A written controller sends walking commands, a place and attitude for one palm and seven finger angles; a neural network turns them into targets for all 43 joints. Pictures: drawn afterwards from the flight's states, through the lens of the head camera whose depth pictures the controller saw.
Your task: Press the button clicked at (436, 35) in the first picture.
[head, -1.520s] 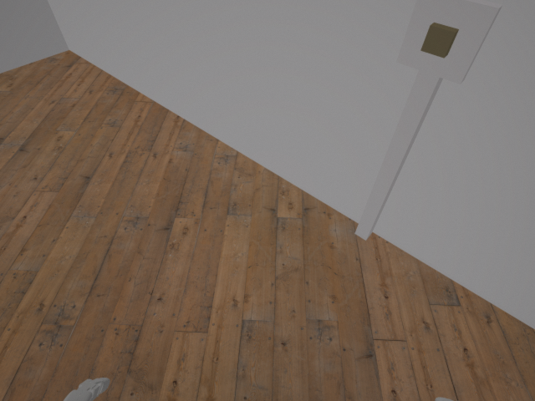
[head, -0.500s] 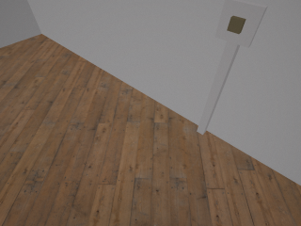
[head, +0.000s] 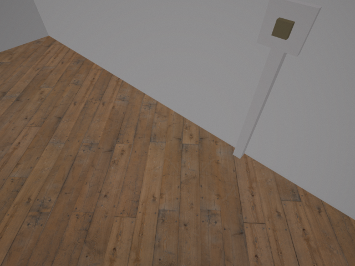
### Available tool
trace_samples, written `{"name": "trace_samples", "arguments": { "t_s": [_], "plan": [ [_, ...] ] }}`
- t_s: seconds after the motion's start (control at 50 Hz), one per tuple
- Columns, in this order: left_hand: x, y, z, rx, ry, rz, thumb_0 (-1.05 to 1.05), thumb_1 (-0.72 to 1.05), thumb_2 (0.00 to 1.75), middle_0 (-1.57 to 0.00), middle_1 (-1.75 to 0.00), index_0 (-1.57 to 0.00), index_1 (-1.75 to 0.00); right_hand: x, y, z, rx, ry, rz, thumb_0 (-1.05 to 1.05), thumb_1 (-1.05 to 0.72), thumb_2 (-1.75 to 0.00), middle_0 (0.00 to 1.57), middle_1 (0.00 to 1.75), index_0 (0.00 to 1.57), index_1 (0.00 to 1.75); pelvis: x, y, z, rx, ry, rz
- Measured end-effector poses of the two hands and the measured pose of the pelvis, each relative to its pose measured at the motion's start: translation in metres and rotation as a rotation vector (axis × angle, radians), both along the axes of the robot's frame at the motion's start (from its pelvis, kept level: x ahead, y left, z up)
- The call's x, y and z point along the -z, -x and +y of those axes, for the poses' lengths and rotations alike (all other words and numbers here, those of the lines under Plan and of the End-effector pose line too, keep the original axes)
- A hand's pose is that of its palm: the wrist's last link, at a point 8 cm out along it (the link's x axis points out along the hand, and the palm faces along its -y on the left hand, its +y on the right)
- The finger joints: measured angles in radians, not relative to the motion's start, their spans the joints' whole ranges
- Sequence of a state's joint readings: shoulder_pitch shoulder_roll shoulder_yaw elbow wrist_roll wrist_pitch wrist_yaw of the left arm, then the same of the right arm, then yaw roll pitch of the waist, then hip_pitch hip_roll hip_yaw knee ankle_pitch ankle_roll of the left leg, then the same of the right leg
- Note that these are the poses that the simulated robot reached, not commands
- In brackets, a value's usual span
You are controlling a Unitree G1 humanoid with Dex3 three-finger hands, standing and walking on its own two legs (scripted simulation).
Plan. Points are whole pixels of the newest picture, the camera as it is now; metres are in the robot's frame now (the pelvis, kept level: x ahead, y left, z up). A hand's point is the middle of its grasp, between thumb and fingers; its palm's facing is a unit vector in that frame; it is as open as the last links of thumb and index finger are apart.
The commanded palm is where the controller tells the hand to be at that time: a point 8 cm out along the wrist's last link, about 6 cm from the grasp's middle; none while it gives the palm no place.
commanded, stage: look at it before walking up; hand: left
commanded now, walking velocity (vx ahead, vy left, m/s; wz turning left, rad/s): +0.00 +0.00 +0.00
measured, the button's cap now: (283, 28) +0.93 -0.36 +0.13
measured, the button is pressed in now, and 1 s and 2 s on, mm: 0 0 0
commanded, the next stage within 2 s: walk to a spot facing it in 0.22 s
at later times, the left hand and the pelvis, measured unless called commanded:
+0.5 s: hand out of the picture +0.07 +0.23 -0.17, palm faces -0.04 -0.95 -0.30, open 7.4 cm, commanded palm none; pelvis +0.02 +0.00 +0.00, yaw -2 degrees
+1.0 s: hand out of the picture +0.08 +0.13 -0.17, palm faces -0.14 -0.98 -0.17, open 7.4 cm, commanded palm none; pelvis +0.13 -0.03 -0.01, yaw -13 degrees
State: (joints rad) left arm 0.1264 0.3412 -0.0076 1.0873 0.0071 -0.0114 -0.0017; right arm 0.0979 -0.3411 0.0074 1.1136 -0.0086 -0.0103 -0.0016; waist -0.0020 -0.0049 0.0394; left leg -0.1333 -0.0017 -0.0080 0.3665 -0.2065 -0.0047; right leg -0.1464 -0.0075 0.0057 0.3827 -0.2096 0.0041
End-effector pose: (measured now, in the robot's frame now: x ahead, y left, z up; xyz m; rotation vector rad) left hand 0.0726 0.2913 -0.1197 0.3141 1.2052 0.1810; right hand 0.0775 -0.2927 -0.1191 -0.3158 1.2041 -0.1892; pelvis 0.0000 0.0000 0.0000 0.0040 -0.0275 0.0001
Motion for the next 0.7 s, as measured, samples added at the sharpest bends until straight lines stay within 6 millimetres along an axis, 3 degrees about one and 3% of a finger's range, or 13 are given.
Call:
{"name": "trace_samples", "arguments": {
  "t_s": [0.2,0.42,0.58,0.7],
  "plan": [
    [-0.002,-0.009,0.002,0.002,-0.004,-0.011,0.00,0.90,0.90,-0.20,-0.30,-0.20,-0.30,-0.002,-0.014,0.001,-0.009,0.002,-0.019,0.01,-0.91,-0.90,0.21,0.30,0.20,0.30,-0.001,-0.005,0.001,0.000,-0.001,0.000],
    [0.001,-0.005,-0.001,-0.009,-0.003,0.010,0.00,0.90,0.90,-0.20,-0.30,-0.20,-0.30,0.001,-0.009,0.003,0.000,-0.002,-0.002,0.01,-0.91,-0.90,0.21,0.30,0.20,0.30,0.000,-0.009,0.001,0.012,-0.001,-0.001],
    [0.022,0.013,-0.034,0.005,0.071,0.139,0.00,0.91,0.90,-0.20,-0.30,-0.20,-0.30,0.025,0.020,0.022,0.093,-0.087,0.059,0.01,-0.91,-0.90,0.21,0.30,0.20,0.30,0.010,-0.031,-0.007,0.084,-0.018,0.011],
    [0.030,0.003,-0.072,0.016,0.090,0.179,0.01,0.91,0.90,-0.20,-0.30,-0.20,-0.30,0.050,0.051,0.017,0.186,-0.141,0.166,0.01,-0.91,-0.90,0.21,0.30,0.20,0.30,0.021,-0.056,-0.029,0.109,-0.004,0.007]
  ]
}}
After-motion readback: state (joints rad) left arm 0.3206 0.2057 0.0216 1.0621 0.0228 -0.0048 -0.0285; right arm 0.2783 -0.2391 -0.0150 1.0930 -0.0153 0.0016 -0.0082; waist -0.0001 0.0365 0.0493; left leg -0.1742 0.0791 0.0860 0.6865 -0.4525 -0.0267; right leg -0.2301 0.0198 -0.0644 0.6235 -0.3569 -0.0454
